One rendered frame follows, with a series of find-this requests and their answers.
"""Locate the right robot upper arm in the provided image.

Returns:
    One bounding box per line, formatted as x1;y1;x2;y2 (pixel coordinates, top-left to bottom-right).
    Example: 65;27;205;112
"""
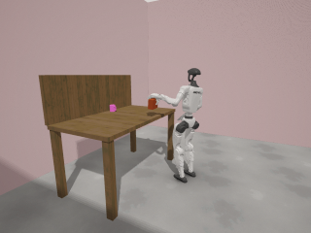
197;88;203;109

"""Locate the left robot foot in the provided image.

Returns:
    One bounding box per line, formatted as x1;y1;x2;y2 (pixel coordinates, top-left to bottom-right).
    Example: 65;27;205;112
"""
173;174;188;183

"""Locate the right robot hand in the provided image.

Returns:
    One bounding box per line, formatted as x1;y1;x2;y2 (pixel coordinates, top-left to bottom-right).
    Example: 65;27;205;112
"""
177;114;186;123

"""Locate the robot left forearm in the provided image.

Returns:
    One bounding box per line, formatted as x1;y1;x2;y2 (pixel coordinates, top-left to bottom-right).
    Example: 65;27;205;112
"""
157;94;176;105

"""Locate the humanoid robot torso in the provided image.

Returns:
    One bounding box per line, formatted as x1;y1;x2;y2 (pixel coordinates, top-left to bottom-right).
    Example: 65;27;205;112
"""
182;85;201;129

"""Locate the sponge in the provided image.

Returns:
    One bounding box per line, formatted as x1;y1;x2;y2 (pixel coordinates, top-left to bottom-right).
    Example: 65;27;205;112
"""
148;98;158;110

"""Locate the table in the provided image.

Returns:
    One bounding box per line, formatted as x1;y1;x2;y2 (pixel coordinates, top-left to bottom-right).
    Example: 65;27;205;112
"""
39;75;176;221

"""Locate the left robot hand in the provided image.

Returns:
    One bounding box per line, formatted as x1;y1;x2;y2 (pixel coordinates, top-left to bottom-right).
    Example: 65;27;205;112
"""
147;93;160;105

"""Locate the left robot upper arm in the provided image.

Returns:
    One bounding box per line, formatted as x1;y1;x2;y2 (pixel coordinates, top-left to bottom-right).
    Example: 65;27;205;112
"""
171;85;190;107

